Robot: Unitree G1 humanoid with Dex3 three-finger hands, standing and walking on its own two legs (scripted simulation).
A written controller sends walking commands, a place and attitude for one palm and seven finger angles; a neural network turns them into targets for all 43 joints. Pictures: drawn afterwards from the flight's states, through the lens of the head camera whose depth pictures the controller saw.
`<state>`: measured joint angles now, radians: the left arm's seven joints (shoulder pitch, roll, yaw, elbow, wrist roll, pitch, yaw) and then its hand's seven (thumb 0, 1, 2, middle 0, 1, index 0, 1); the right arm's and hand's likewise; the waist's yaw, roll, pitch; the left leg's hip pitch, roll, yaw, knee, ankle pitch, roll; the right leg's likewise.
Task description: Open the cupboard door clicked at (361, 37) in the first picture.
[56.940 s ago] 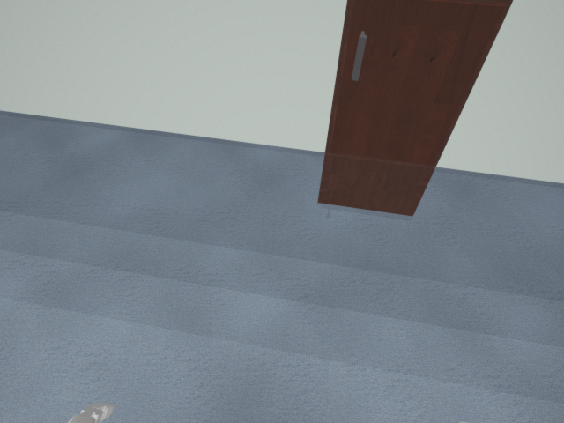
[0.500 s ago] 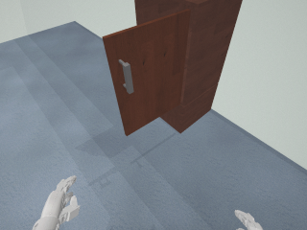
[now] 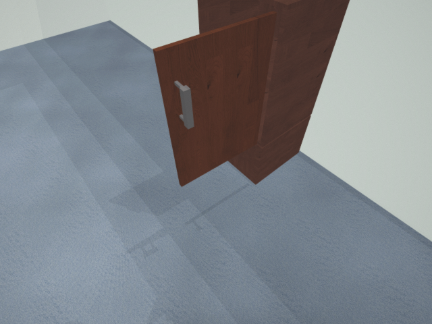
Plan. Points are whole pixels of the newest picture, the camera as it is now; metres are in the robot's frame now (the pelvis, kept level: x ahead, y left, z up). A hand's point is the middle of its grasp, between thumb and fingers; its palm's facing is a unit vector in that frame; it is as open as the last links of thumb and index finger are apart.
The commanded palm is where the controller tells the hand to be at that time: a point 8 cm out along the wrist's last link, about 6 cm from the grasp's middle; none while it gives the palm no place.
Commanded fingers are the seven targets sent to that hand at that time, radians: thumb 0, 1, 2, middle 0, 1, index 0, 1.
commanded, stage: let the arm hang, fingers relaxed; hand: left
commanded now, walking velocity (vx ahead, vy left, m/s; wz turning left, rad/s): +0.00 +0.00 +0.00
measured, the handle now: (183, 105) +0.70 +0.14 -0.01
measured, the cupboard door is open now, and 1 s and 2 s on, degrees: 86 86 86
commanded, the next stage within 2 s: look to check the result in 0.42 s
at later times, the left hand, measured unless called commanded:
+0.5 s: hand out of the picture +0.08 +0.23 -0.16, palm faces -0.02 -0.96 -0.29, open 7.4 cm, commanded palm none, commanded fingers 0.00 0.90 0.90 -0.20 -0.30 -0.20 -0.30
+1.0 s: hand out of the picture +0.11 +0.25 -0.15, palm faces -0.02 -0.94 -0.34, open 7.4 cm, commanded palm none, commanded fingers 0.00 0.90 0.90 -0.20 -0.30 -0.20 -0.30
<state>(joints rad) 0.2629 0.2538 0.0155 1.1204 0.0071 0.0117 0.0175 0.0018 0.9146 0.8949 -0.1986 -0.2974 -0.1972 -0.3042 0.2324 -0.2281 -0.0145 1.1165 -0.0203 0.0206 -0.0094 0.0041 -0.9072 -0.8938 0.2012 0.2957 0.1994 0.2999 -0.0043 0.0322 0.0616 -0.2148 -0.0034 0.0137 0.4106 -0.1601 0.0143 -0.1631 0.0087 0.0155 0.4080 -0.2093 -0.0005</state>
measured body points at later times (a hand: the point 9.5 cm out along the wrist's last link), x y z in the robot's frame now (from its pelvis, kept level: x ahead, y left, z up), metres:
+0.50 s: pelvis +0.01 +0.01 +0.00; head +0.03 +0.01 +0.45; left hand +0.08 +0.28 -0.14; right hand +0.06 -0.26 -0.15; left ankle +0.04 +0.11 -0.74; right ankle +0.01 -0.12 -0.74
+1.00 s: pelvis +0.04 +0.01 +0.01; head +0.06 +0.00 +0.45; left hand +0.11 +0.30 -0.13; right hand +0.12 -0.29 -0.13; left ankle +0.04 +0.11 -0.74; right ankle +0.01 -0.12 -0.74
